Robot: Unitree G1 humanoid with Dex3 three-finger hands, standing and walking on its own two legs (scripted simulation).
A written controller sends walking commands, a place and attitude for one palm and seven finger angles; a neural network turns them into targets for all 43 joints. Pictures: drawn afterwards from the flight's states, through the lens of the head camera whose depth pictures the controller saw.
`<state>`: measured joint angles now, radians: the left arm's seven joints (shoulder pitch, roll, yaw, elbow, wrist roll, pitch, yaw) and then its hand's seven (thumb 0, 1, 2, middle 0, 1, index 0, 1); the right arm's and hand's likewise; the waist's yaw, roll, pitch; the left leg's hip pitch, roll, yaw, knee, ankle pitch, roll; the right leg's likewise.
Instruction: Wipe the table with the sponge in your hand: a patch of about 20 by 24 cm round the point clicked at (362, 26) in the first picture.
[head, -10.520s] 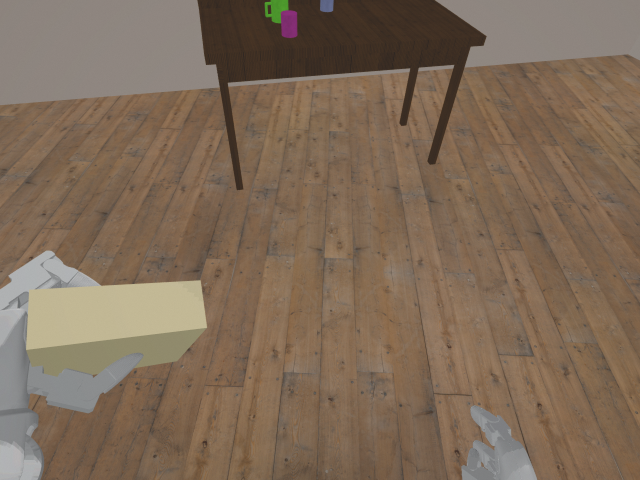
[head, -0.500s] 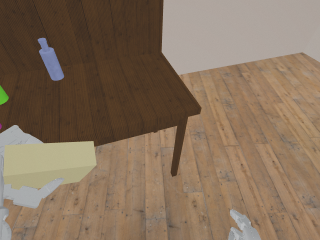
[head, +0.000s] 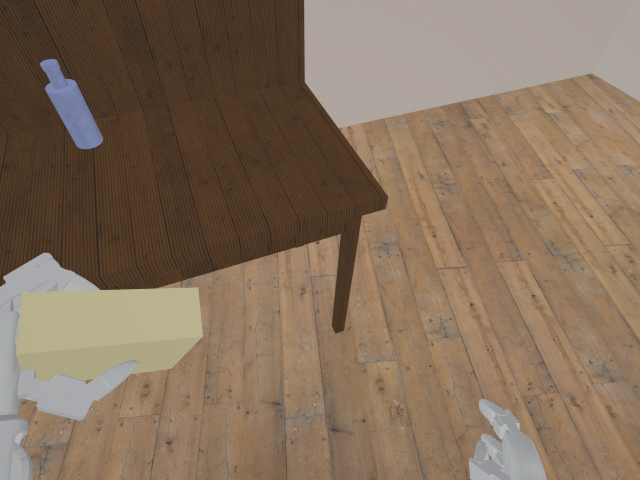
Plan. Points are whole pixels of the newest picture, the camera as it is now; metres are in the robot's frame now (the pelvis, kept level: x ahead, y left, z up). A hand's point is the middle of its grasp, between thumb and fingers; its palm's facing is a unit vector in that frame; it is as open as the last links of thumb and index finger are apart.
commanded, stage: look again from close up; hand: left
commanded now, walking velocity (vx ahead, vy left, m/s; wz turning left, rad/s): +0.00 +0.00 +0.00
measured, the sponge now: (138, 336) +0.23 +0.20 +0.12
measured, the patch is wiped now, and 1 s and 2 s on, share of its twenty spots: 0.00 0.00 0.00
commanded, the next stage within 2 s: shuffle to correct the standing spot in 0.28 s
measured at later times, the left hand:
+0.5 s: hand out of the picture +0.21 +0.32 +0.16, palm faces +0.42 -0.83 -0.37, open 9.3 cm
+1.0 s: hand (71, 244) +0.30 +0.27 +0.17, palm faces +0.30 -0.84 -0.45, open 9.3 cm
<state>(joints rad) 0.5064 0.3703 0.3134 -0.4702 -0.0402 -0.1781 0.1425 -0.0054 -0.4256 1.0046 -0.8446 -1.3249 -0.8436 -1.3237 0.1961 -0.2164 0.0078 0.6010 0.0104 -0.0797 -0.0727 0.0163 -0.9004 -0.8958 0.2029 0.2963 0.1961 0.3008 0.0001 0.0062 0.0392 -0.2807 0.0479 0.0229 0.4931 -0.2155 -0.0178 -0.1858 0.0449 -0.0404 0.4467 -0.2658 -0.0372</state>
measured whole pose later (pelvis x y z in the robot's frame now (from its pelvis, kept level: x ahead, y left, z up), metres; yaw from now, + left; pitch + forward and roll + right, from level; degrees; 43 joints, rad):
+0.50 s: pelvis -0.02 +0.05 +0.00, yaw +0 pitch -1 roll -1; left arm 0.35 0.40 0.39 -0.43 -0.02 -0.22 0.11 0.00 -0.42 1.01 -0.84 -1.33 -0.84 -1.33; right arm 0.21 -0.18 0.04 0.57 -0.02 -0.16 -0.03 0.02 -0.90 -0.90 0.21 0.30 0.20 0.30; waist 0.04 -0.06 0.07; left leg -0.27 -0.02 0.03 0.47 -0.18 0.06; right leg -0.18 -0.01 0.00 0.43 -0.25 0.00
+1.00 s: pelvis +0.07 +0.05 -0.01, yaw -1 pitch -1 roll -1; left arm 0.45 0.40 0.37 -0.53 -0.03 -0.22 0.10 0.00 -0.42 1.01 -0.84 -1.34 -0.84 -1.33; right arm 0.25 -0.19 0.02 0.55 0.00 -0.13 0.00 0.02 -0.90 -0.90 0.21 0.30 0.20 0.30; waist -0.03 0.00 0.07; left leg -0.18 -0.03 0.06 0.59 -0.38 0.06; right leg -0.35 0.01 -0.12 0.60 -0.27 -0.03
